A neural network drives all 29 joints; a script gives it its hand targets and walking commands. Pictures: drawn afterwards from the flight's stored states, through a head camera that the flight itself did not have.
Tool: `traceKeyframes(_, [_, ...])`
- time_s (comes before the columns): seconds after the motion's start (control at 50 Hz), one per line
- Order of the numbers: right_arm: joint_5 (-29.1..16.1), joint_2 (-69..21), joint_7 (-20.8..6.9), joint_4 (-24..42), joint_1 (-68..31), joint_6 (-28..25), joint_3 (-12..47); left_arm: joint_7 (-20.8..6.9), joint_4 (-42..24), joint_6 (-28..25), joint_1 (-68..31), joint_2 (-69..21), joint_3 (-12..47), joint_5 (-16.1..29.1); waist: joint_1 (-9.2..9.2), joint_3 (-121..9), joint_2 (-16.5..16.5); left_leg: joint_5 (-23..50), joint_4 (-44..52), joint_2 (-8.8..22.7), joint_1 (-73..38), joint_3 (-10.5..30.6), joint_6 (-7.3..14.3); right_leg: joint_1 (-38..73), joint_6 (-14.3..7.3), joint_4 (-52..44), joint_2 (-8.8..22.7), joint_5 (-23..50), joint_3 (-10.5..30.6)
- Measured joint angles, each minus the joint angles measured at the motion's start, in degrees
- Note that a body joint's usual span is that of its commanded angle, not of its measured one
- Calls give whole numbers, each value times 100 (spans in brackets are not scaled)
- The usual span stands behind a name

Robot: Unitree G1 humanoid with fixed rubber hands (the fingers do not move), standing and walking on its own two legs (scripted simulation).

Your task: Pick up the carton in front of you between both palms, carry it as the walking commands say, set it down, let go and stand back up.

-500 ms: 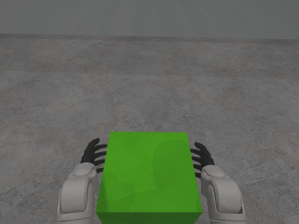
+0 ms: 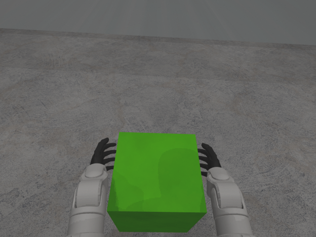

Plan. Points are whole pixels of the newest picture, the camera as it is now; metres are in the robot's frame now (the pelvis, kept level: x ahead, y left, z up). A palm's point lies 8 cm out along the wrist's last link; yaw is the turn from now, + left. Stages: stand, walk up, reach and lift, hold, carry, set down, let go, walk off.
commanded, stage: carry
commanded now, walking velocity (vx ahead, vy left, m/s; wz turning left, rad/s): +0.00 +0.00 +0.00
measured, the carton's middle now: (155, 185) +0.29 +0.00 -0.06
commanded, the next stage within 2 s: hold in 0.98 s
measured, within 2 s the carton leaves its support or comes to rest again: neither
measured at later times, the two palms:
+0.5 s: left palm (91, 176) +0.27 +0.16 +0.05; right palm (211, 180) +0.26 -0.14 +0.04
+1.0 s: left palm (89, 179) +0.26 +0.16 +0.05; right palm (211, 184) +0.25 -0.13 +0.04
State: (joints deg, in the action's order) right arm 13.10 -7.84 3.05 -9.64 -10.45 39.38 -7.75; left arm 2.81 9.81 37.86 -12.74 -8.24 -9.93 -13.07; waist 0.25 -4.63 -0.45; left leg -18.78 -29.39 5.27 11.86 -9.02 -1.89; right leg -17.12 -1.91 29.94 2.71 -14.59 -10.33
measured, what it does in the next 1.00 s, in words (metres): stands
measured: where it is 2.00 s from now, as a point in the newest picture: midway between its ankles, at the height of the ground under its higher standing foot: outside the picture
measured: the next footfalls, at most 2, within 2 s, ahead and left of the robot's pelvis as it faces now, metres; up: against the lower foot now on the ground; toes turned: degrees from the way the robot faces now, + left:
none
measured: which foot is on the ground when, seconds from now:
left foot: down 0.00-1.00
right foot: down 0.00-1.00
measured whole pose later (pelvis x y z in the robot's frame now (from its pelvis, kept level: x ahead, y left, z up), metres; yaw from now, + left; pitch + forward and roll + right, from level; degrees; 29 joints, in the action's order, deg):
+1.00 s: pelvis -0.03 +0.01 +0.00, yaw +0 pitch +2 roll +0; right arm 13.7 -7.8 3.1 -8.5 -10.2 43.5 -7.2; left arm 2.4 8.7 41.0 -12.3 -8.2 -9.4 -13.3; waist 0.0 -5.6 -0.3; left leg -16.3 -29.4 4.0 14.7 -9.5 -0.3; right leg -19.5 -1.1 28.8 4.1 -11.0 -9.7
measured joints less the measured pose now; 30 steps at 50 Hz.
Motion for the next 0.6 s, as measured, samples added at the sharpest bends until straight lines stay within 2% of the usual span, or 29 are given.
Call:
traceKeyframes(0.16, [28, 12, -34, 111, 91, 311, 50, -26, -124, 318, 73, 13, 81, -13, -22, -112, -3, 54, 4, -40, 40, -9, 49, -24, 34, -37, 42, 85, 9])
traceKeyframes(0.6, [47, 6, -8, 94, 44, 402, 50, -40, -89, 329, 42, 7, 53, -38, -27, -108, 1, 178, -18, -107, 181, -44, 139, -150, 76, -72, 116, 270, 50])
